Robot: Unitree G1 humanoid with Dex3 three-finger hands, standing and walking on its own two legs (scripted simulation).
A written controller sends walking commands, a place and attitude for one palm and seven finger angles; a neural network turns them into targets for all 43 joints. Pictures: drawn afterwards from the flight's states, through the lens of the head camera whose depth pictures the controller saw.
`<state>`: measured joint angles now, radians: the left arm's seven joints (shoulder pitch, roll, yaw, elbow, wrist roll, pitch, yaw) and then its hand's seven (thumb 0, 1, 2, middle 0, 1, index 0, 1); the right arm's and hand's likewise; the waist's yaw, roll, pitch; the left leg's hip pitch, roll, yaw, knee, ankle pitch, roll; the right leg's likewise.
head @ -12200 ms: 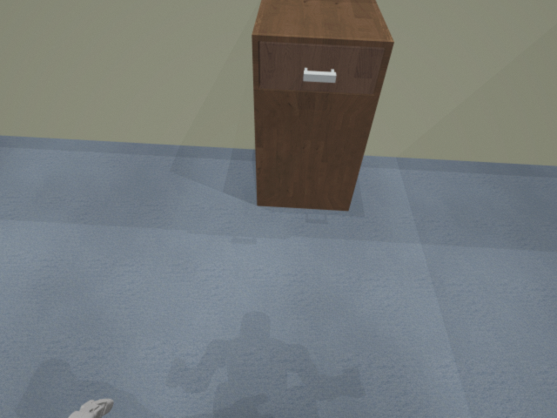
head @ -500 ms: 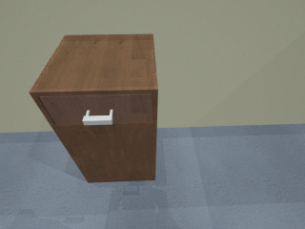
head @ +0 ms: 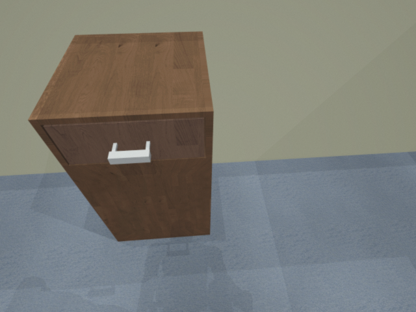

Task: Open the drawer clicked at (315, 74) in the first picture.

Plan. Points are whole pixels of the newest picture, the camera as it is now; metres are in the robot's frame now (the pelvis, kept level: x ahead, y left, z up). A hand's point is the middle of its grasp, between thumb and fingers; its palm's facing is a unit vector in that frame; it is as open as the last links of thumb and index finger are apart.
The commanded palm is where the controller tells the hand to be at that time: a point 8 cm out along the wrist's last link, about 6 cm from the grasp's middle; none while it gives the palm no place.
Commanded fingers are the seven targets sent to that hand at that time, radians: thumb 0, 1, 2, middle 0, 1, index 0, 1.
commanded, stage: look again from close up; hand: left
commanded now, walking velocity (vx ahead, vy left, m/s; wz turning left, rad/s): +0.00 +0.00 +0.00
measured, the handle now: (130, 151) +0.51 +0.25 -0.06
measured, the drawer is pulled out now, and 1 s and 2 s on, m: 0.00 0.00 0.00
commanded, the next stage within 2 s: raise the hand with hooked fingers in 0.34 s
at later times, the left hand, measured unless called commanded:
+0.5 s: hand out of the picture +0.02 +0.22 -0.16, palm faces -0.09 -0.96 -0.27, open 7.4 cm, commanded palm +0.10 +0.26 -0.06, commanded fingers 0.00 0.81 0.86 -0.21 -0.36 -0.21 -0.36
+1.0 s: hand (84, 309) +0.14 +0.24 -0.07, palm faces +0.04 -0.07 -1.00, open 9.4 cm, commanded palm +0.15 +0.25 +0.01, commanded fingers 0.00 0.22 0.61 -0.25 -0.74 -0.25 -0.74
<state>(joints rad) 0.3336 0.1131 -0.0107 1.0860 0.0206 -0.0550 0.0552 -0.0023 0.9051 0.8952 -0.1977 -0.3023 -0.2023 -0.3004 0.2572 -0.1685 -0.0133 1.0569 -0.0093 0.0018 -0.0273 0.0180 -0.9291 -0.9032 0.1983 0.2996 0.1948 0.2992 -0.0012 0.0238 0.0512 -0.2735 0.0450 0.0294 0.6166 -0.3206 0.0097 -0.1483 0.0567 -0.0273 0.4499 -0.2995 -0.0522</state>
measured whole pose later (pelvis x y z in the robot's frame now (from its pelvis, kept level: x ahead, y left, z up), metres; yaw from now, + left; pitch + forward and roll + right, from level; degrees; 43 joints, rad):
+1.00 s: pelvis -0.03 -0.02 -0.06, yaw +2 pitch +12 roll +2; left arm 0.43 0.37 -0.01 0.04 1.08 -0.08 0.53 0.00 0.43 0.70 -0.26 -0.60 -0.26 -0.60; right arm 0.01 -0.26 -0.05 0.55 -0.09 0.03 0.00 0.01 -0.91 -0.90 0.20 0.30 0.19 0.30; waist 0.14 -0.02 -0.13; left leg -0.74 0.02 0.00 0.95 -0.42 -0.02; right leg -0.69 0.02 -0.07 0.99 -0.52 -0.09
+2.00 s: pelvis -0.01 +0.04 -0.01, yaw -4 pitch +2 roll +0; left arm -0.17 0.41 -0.13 0.14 0.98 0.26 0.13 -0.01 -0.49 0.30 -0.32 -1.20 -0.32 -1.20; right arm 0.11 -0.20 0.03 0.62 0.01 0.09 -0.04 0.01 -0.91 -0.90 0.20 0.30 0.20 0.30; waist 0.09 0.05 -0.04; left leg -0.31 -0.07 -0.06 0.57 -0.29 0.03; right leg -0.27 0.00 0.06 0.57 -0.34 0.01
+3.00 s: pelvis +0.00 +0.01 -0.01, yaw -4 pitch +7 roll +1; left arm -0.25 0.44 -0.07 0.40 0.97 0.08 0.16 -0.01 -0.49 0.30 -0.32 -1.20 -0.32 -1.20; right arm 0.17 -0.27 -0.04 0.67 0.02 0.07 -0.07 0.01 -0.91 -0.90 0.20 0.30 0.20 0.30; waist 0.05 0.05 -0.08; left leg -0.42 -0.03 -0.08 0.61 -0.32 -0.01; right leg -0.39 0.04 0.04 0.64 -0.37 -0.04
